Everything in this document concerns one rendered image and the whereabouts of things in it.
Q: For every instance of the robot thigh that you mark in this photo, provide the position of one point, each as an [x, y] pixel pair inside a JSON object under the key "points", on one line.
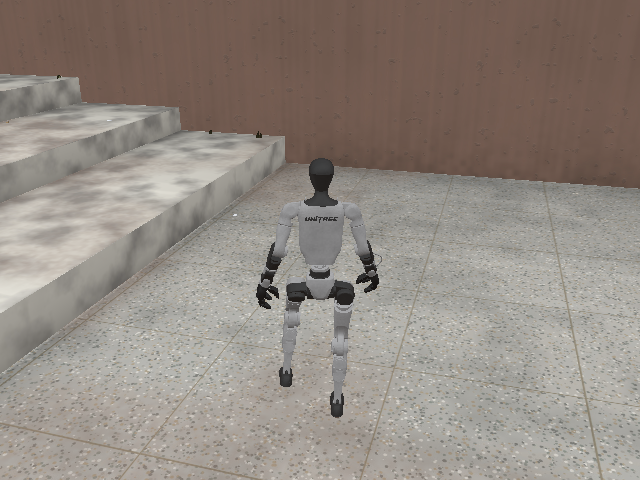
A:
{"points": [[343, 304], [296, 290]]}

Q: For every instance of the robot right forearm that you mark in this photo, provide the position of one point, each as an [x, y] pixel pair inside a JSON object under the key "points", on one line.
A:
{"points": [[369, 262]]}

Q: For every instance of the robot right hand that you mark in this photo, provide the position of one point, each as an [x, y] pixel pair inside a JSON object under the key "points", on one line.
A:
{"points": [[365, 278]]}

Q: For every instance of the robot right upper arm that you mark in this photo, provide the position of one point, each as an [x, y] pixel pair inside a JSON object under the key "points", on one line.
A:
{"points": [[352, 212]]}

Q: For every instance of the robot left forearm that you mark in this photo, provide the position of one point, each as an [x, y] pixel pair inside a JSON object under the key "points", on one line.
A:
{"points": [[270, 268]]}

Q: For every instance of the right robot thigh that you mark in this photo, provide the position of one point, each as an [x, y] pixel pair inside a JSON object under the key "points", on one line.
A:
{"points": [[343, 304]]}

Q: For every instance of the robot left upper arm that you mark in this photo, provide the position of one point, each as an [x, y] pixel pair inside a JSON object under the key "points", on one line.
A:
{"points": [[288, 212]]}

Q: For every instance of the robot left hand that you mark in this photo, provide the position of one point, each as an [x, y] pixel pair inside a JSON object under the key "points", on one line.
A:
{"points": [[261, 294]]}

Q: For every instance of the left robot thigh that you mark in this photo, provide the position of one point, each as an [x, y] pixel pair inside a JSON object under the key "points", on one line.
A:
{"points": [[296, 290]]}

